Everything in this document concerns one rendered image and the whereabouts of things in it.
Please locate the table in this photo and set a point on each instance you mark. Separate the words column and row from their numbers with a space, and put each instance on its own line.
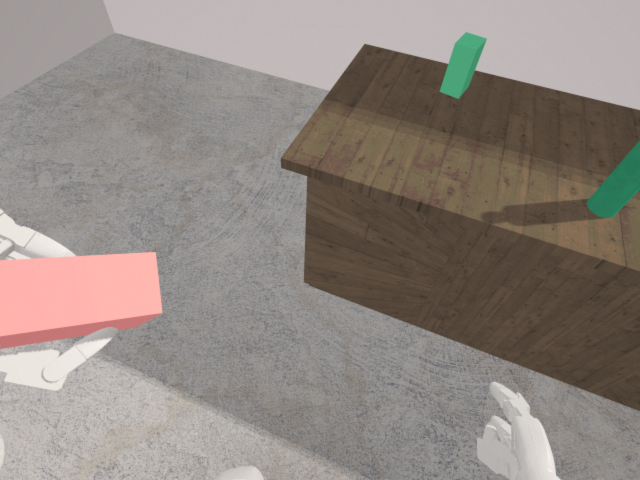
column 468, row 217

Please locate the robot left hand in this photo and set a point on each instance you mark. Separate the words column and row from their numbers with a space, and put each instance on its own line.
column 37, row 366

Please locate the sponge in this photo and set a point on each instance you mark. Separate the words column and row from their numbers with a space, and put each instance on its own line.
column 47, row 299

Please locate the robot right hand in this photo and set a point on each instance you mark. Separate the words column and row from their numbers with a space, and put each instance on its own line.
column 524, row 442

